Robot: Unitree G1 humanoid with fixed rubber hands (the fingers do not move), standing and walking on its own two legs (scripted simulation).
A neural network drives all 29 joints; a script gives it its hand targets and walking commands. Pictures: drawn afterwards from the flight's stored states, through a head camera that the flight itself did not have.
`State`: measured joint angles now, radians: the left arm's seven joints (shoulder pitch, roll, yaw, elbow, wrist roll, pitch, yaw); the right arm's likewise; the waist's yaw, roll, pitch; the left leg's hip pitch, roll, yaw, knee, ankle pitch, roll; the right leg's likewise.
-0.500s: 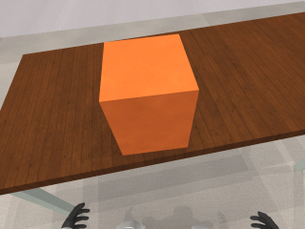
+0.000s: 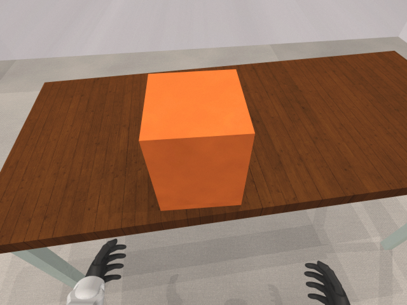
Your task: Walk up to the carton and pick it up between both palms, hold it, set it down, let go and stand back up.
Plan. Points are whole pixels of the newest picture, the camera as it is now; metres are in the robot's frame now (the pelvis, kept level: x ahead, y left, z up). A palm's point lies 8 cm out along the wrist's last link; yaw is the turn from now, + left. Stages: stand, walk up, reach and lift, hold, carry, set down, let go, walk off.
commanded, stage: reach and lift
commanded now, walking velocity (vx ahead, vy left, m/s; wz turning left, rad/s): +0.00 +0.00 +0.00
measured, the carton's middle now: (197, 142) +0.44 +0.06 +0.05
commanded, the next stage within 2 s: none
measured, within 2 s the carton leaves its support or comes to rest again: neither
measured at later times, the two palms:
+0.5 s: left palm (91, 262) +0.19 +0.25 -0.02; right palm (319, 257) +0.21 -0.19 -0.02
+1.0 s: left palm (93, 240) +0.21 +0.24 +0.03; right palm (311, 227) +0.25 -0.16 +0.03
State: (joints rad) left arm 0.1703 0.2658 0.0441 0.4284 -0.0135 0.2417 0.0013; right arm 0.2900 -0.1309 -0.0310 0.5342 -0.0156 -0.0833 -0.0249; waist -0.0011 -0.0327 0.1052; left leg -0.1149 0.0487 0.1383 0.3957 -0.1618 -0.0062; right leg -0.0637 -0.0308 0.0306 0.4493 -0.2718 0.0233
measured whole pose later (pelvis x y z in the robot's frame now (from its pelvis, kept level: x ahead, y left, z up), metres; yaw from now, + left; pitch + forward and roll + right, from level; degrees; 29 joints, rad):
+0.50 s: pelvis +0.03 +0.01 +0.01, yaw +0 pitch -4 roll +0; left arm 0.30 0.27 0.01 0.24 -0.12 0.01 0.01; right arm 0.33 -0.11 0.00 0.31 0.10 -0.13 -0.04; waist 0.06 -0.03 0.07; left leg -0.08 0.04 0.13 0.32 -0.17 -0.01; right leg 0.00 -0.03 0.02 0.31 -0.24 0.03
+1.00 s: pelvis +0.03 -0.01 +0.01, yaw +2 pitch -5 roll +0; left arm 0.26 0.29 0.03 0.10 -0.23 -0.03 -0.06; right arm 0.33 -0.08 0.10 0.06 0.16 -0.13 -0.16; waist 0.07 -0.02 0.06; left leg -0.08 0.05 0.08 0.34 -0.17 -0.03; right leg 0.01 -0.01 -0.01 0.33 -0.26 0.00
